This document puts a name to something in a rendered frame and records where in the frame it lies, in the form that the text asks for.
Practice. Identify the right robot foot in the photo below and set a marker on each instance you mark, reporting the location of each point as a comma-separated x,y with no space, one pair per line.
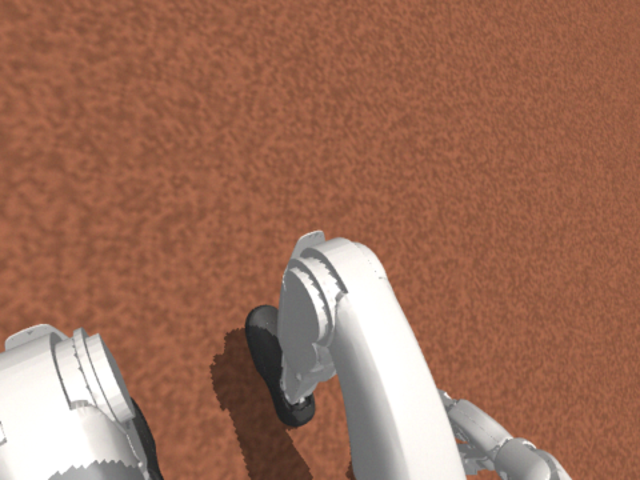
263,343

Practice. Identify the left robot foot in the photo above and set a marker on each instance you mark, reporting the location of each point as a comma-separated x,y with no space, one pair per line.
147,442

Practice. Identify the right robot arm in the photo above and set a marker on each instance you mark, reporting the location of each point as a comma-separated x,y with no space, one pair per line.
519,459

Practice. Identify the right robot hand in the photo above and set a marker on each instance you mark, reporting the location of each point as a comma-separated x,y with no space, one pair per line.
485,435

